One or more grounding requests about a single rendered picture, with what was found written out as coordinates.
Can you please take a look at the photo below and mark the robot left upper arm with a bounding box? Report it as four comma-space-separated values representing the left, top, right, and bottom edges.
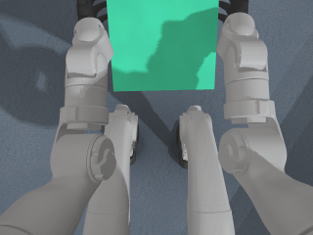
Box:
0, 133, 116, 235

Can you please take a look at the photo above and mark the left robot forearm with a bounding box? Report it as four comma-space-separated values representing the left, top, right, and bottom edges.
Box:
50, 17, 114, 167

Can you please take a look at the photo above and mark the carton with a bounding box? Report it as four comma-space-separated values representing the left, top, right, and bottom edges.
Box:
107, 0, 219, 92

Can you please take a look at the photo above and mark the left robot thigh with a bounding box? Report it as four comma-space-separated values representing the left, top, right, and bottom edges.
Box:
82, 110, 138, 235

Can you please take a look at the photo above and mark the right robot forearm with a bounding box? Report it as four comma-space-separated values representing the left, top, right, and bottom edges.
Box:
216, 12, 288, 156

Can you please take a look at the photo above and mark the robot right upper arm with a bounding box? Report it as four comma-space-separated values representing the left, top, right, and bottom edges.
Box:
217, 127, 313, 235

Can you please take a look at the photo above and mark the robot right hand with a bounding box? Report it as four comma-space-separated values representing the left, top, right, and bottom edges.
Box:
218, 0, 249, 23

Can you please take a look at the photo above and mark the robot right shin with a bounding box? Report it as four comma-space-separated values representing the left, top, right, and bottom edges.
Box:
181, 105, 212, 160

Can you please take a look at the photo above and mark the robot left hand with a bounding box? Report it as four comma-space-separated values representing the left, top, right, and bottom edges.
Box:
76, 0, 108, 23

